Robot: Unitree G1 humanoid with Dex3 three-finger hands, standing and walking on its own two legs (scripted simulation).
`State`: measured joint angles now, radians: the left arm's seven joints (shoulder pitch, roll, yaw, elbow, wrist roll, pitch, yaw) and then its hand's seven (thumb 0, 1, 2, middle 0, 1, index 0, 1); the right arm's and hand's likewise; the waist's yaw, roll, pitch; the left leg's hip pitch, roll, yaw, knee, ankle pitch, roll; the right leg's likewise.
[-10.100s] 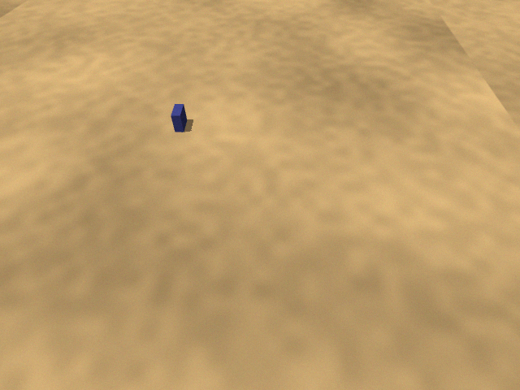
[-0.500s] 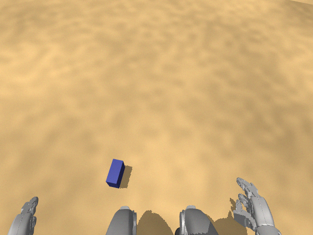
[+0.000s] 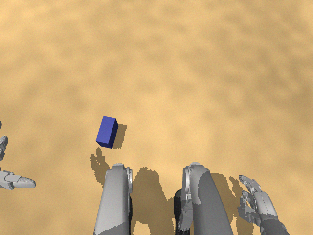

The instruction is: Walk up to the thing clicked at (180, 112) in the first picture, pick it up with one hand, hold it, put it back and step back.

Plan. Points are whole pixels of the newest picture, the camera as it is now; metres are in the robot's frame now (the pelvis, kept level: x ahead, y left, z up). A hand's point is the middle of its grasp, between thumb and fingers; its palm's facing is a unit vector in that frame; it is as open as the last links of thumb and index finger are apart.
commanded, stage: go down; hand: left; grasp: from the side
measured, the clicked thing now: (108, 132) +0.46 +0.22 -0.47
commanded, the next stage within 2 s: approach in 1.34 s
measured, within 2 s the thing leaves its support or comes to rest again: neither
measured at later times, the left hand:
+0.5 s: hand (18, 145) +0.33 +0.39 -0.12, palm faces +0.24 -0.96 -0.16, open 16.7 cm
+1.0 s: hand (18, 139) +0.35 +0.40 -0.14, palm faces +0.23 -0.97 -0.12, open 17.1 cm
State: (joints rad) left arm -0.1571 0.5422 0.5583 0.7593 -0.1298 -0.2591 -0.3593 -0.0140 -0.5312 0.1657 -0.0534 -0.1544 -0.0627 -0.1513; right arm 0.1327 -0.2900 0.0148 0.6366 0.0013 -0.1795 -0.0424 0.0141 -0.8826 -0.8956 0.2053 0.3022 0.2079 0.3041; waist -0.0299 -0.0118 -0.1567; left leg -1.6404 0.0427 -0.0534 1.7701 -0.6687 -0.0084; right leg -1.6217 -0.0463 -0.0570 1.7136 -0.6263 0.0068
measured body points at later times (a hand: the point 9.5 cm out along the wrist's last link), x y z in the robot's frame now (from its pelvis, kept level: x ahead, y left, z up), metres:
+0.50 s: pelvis -0.02 +0.00 -0.09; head +0.19 +0.05 +0.31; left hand +0.31 +0.44 -0.11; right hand +0.14 -0.28 -0.20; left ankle +0.06 +0.12 -0.50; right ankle +0.07 -0.13 -0.50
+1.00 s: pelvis -0.03 +0.00 -0.14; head +0.18 +0.06 +0.26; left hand +0.33 +0.45 -0.13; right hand +0.12 -0.28 -0.24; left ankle +0.06 +0.12 -0.50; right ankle +0.07 -0.13 -0.50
